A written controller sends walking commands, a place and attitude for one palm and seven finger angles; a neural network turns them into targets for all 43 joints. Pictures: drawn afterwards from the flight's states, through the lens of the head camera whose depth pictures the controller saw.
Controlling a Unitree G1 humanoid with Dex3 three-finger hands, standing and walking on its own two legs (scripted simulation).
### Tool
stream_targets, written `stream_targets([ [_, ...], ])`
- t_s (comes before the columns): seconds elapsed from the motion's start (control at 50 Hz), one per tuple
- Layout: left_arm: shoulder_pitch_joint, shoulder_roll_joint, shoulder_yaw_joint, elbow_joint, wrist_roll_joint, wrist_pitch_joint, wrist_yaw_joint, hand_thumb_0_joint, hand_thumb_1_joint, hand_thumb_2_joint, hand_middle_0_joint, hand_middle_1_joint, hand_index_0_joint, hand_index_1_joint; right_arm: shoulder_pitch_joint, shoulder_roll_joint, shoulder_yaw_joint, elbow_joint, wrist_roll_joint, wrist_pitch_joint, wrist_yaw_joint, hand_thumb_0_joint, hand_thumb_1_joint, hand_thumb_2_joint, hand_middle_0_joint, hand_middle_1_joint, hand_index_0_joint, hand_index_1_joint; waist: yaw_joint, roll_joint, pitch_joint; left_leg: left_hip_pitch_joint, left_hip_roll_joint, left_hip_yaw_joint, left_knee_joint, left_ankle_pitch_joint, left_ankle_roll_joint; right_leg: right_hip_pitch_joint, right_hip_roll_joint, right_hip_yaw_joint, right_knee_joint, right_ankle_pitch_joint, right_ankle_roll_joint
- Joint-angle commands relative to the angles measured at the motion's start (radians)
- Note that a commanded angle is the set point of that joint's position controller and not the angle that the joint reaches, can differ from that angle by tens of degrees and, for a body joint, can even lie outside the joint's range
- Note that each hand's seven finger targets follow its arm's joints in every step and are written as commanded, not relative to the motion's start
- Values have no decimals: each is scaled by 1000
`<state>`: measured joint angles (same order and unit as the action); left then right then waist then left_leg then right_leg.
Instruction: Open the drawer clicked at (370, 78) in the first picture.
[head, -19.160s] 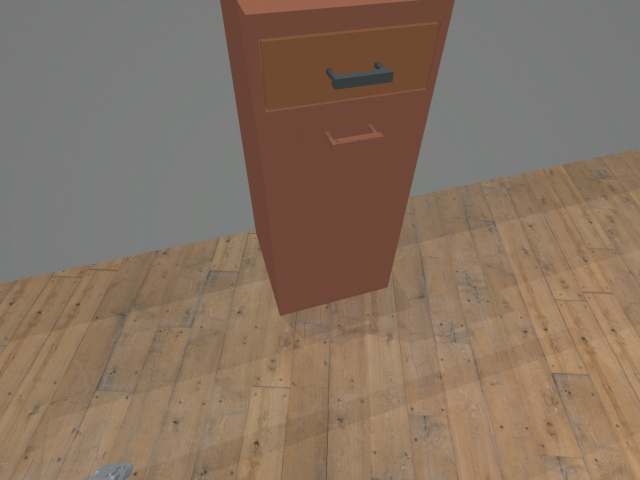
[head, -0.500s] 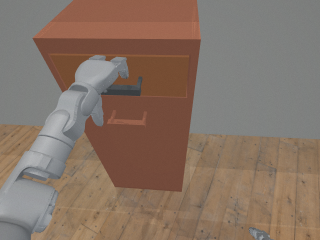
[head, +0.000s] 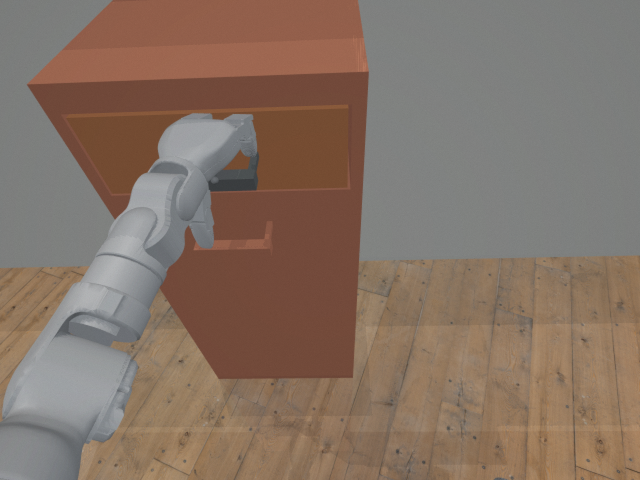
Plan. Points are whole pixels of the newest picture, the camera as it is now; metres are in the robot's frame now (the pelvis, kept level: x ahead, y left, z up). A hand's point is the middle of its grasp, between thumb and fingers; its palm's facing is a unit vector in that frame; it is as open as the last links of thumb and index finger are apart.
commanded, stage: move the hooked fingers above the handle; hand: left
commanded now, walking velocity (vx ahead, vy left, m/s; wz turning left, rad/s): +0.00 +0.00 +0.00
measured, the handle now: (213, 170) +0.50 +0.17 +0.12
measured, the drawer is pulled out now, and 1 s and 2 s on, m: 0.00 0.00 0.00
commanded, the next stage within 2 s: lower the fingers behind the handle in 2.00 s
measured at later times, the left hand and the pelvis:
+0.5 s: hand (181, 184) +0.44 +0.19 +0.15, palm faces -0.11 +0.00 -0.99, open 13.7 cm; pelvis +0.00 -0.03 +0.00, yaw +0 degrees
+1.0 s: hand (179, 166) +0.45 +0.19 +0.17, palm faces -0.05 -0.02 -1.00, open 13.6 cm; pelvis +0.00 -0.01 +0.00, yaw -1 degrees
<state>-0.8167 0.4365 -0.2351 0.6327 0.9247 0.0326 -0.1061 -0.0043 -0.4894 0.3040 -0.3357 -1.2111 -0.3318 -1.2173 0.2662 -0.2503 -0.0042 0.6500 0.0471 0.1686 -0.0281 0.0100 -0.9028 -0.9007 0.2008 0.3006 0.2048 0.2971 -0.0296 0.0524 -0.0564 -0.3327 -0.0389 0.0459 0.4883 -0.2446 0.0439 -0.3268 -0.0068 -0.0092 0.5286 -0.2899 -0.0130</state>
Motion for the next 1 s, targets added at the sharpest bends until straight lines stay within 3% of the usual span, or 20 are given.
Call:
stream_targets([
  [0.0,-691,317,209,-276,10,-53,146,0,-500,300,-300,-1200,-300,-1200,-47,-115,-47,-91,-5,-63,-14,0,-900,-900,200,300,200,300,18,6,-426,226,24,-50,-21,345,-5,101,32,-2,-52,265,-40],
  [0.02,-652,365,255,-206,10,-35,164,0,-500,300,-300,-1200,-300,-1200,-47,-120,-45,-80,-4,-62,-12,0,-900,-900,200,300,200,300,29,-30,-404,185,23,-45,-30,334,-7,131,31,-1,-61,262,-40],
  [0.1,-561,304,201,12,12,90,176,0,-500,300,-300,-1200,-300,-1200,-75,-136,-30,-50,9,-55,-8,0,-900,-900,200,300,200,300,26,-81,-275,97,26,-15,-68,239,-10,108,23,-4,-85,221,-27],
  [0.18,-513,367,213,31,50,146,112,0,-500,300,-300,-1200,-300,-1200,-101,-148,-19,-73,11,-30,-13,0,-900,-900,200,300,200,300,45,-106,-325,71,24,3,-69,260,-3,196,1,18,-82,289,-19],
  [0.2,-480,375,218,57,53,153,97,0,-500,300,-300,-1200,-300,-1200,-109,-148,-16,-80,12,-25,-20,0,-900,-900,200,300,200,300,46,-141,-308,58,23,8,-71,245,2,210,-3,23,-86,292,-15],
  [0.24,-433,375,203,99,53,154,62,0,-500,300,-300,-1200,-300,-1200,-120,-153,-9,-89,21,-14,-32,0,-900,-900,200,300,200,300,36,-194,-244,13,23,13,-79,193,5,212,-12,32,-103,265,-4],
  [0.32,-387,406,217,79,42,109,10,0,-500,300,-300,-1200,-300,-1200,-130,-159,-9,-122,22,-13,-54,0,-900,-900,200,300,200,300,39,-214,-229,3,21,20,-78,147,12,232,-24,54,-115,238,5],
  [0.36,-418,385,196,24,37,65,-10,0,-500,300,-300,-1200,-300,-1200,-127,-154,-10,-136,25,-22,-60,0,-900,-900,200,300,200,300,22,-173,-222,13,20,18,-72,132,16,203,-23,59,-116,235,6],
  [0.38,-452,334,157,-34,28,35,-19,0,-500,300,-300,-1200,-300,-1200,-123,-148,-16,-146,25,-31,-61,0,-900,-900,200,300,200,300,10,-151,-232,38,18,16,-65,146,20,189,-22,57,-114,255,4],
  [0.46,-617,294,122,-315,-3,-93,-11,0,-500,300,-300,-1200,-300,-1200,-89,-132,-47,-147,13,-63,-59,0,-900,-900,200,300,200,300,-19,6,-375,179,5,-4,-18,222,29,160,-6,63,-94,318,-10],
  [0.52,-672,261,101,-424,-42,-139,27,0,-500,300,-300,-1200,-300,-1200,-50,-123,-58,-124,8,-82,-52,0,-900,-900,200,300,200,300,-36,57,-438,256,-4,-19,13,322,25,133,9,45,-81,374,-20],
  [0.58,-630,312,181,-330,-61,-116,88,0,-500,300,-300,-1200,-300,-1200,-36,-128,-57,-80,8,-84,-38,0,-900,-900,200,300,200,300,-18,12,-412,229,-7,-23,12,348,14,136,16,28,-75,406,-22],
  [0.64,-556,380,264,-122,-57,-23,131,0,-500,300,-300,-1200,-300,-1200,-63,-140,-37,-45,14,-67,-23,0,-900,-900,200,300,200,300,13,-70,-332,129,1,-9,-14,334,1,163,10,13,-76,409,-19],
  [0.7,-482,356,219,43,-18,96,127,0,-500,300,-300,-1200,-300,-1200,-101,-147,-16,-43,18,-42,-14,0,-900,-900,200,300,200,300,33,-104,-250,46,10,-1,-47,298,-13,163,6,4,-78,361,-16],
  [0.76,-422,389,231,50,36,147,86,0,-500,300,-300,-1200,-300,-1200,-130,-152,-8,-74,16,-10,-8,0,-900,-900,200,300,200,300,62,-137,-292,40,15,8,-49,337,-9,224,-1,11,-64,409,-15],
  [0.84,-385,372,208,45,55,158,48,0,-500,300,-300,-1200,-300,-1200,-153,-149,-1,-101,17,15,-21,0,-900,-900,200,300,200,300,55,-202,-262,28,22,10,-66,275,-1,224,-9,16,-77,352,-8],
  [0.9,-388,368,197,18,47,130,11,0,-500,300,-300,-1200,-300,-1200,-151,-149,-2,-130,19,13,-38,0,-900,-900,200,300,200,300,43,-203,-251,39,23,6,-71,225,7,211,-10,22,-83,310,-6],
  [0.92,-373,367,200,-15,36,111,-2,0,-500,300,-300,-1200,-300,-1200,-152,-148,-8,-145,19,11,-41,0,-900,-900,200,300,200,300,45,-198,-272,51,23,8,-69,218,10,225,-14,29,-88,303,-5],
  [0.96,-450,317,159,-96,25,56,-21,0,-500,300,-300,-1200,-300,-1200,-139,-143,-16,-155,21,-8,-46,0,-900,-900,200,300,200,300,15,-163,-277,91,22,0,-58,206,18,176,-11,29,-88,292,-6],
  [0.98,-501,293,136,-192,15,16,-24,0,-500,300,-300,-1200,-300,-1200,-133,-138,-23,-164,18,-20,-45,0,-900,-900,200,300,200,300,9,-108,-317,133,21,-9,-50,227,21,165,-7,32,-84,301,-10],
])
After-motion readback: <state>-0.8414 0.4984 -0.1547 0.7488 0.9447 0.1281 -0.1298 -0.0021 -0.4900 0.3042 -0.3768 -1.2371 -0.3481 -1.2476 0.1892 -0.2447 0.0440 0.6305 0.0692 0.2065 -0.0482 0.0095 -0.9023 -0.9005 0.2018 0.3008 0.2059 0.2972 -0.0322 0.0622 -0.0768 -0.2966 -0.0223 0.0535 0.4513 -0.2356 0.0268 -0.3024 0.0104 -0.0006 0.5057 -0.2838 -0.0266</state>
